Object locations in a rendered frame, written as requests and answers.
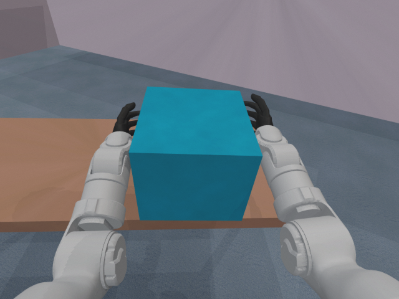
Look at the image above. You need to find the table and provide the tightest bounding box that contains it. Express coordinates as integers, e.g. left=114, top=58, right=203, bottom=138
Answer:
left=0, top=118, right=286, bottom=232

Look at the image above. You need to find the left robot hand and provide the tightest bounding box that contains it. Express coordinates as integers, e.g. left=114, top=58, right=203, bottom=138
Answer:
left=113, top=102, right=140, bottom=136

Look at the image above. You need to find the carton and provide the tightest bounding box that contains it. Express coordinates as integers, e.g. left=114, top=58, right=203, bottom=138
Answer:
left=129, top=87, right=262, bottom=221

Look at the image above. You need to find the robot right forearm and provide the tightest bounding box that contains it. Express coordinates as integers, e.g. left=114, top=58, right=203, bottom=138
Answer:
left=255, top=125, right=356, bottom=260

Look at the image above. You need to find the left robot upper arm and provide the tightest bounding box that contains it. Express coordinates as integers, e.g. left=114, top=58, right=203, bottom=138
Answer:
left=14, top=230, right=127, bottom=299

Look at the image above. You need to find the right robot hand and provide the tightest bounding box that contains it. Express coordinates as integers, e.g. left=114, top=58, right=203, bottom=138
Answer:
left=244, top=94, right=273, bottom=133

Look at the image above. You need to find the robot left forearm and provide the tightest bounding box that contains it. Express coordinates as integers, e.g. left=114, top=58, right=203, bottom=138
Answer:
left=52, top=131, right=132, bottom=279

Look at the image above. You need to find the right robot upper arm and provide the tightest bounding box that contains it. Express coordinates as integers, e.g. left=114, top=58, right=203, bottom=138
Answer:
left=280, top=216, right=399, bottom=299

